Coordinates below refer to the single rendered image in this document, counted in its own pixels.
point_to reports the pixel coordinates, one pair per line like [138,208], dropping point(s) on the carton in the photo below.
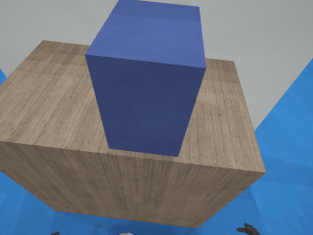
[146,65]

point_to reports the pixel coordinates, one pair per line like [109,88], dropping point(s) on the pedestal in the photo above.
[53,144]

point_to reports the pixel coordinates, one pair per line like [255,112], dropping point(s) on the right robot hand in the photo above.
[249,230]

